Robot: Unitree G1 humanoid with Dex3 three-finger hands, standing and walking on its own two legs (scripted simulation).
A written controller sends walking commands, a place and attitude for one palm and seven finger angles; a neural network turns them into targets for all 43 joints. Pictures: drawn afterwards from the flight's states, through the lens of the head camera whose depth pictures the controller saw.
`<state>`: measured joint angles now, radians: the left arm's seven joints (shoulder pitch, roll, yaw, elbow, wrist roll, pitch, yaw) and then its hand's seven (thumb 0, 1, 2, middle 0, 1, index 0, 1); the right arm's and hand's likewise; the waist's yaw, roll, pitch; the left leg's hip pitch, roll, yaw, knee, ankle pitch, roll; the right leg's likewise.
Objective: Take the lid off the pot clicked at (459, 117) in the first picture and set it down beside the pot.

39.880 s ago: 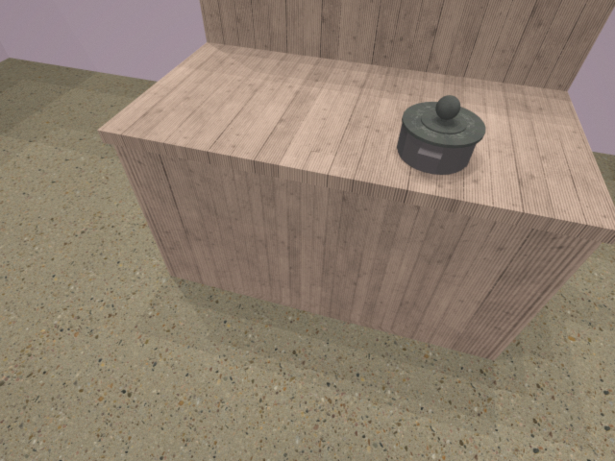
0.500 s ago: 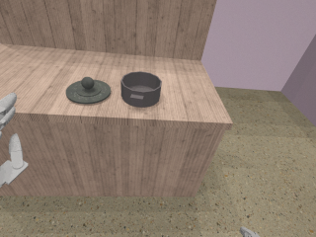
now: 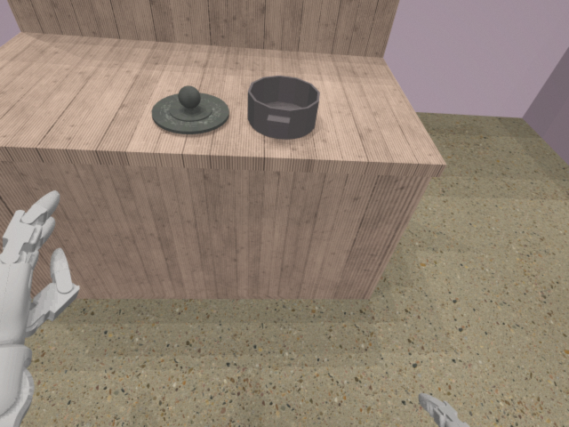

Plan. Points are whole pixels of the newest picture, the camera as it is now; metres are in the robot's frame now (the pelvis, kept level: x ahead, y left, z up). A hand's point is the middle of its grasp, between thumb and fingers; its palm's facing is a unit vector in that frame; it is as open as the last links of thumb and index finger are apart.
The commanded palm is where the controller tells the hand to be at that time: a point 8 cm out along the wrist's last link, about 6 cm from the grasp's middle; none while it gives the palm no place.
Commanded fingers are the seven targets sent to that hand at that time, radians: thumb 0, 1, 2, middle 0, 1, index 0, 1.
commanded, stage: stop stepping back and stand still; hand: left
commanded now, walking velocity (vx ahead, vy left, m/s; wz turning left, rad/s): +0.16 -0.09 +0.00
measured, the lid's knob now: (189, 97) +0.84 +0.25 +0.04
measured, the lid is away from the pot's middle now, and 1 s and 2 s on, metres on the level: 0.24 0.24 0.24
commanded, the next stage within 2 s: let the arm hang, fingers relaxed in 0.24 s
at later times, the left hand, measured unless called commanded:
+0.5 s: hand (184, 418) +0.17 +0.15 -0.11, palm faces -0.07 -0.97 -0.22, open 7.3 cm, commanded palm none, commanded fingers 0.00 0.90 0.90 -0.20 -0.30 -0.20 -0.30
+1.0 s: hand (206, 420) +0.17 +0.11 -0.12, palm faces +0.08 -0.97 -0.21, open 7.3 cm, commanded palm none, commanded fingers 0.00 0.90 0.90 -0.20 -0.30 -0.20 -0.30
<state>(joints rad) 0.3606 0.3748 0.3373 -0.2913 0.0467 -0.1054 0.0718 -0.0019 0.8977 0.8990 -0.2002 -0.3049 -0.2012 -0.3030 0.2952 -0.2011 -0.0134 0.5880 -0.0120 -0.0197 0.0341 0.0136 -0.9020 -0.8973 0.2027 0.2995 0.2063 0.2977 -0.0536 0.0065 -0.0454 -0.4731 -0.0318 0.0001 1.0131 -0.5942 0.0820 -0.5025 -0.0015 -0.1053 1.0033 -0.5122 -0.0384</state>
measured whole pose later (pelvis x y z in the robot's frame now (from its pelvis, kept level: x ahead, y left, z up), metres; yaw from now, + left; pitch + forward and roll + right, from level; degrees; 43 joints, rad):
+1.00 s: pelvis +0.16 -0.07 +0.05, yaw +1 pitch +2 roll +0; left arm 0.28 0.16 0.04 1.03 0.00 -0.02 0.04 0.00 0.92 0.90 -0.20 -0.30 -0.20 -0.30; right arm 0.21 -0.15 -0.05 0.99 -0.01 -0.01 -0.02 0.01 -0.92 -0.90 0.20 0.30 0.20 0.30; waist 0.00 -0.01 0.02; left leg -0.22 0.03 0.03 0.56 -0.35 -0.01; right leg -0.14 0.01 -0.02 0.50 -0.39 -0.01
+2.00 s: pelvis +0.15 -0.05 +0.06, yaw +1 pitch -1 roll +0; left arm 0.29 0.14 0.03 1.09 0.00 0.01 0.05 0.00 0.92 0.90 -0.20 -0.30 -0.20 -0.30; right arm 0.31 -0.12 -0.04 1.11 -0.01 0.00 -0.04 0.01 -0.91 -0.90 0.20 0.30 0.20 0.30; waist -0.02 -0.01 0.05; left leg -0.16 0.00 0.06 0.49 -0.33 0.02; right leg -0.08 -0.03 -0.02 0.45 -0.36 0.02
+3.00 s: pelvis +0.14 -0.06 +0.06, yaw +1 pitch -1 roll +0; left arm 0.29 0.12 0.03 1.11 0.00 0.00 0.05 0.01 0.92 0.90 -0.20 -0.30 -0.20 -0.30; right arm 0.30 -0.11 -0.04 1.13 -0.01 -0.01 -0.04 0.01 -0.91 -0.90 0.20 0.30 0.20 0.30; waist -0.01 0.00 0.05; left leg -0.17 0.01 0.04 0.49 -0.30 0.01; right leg -0.10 -0.02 -0.04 0.45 -0.34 0.00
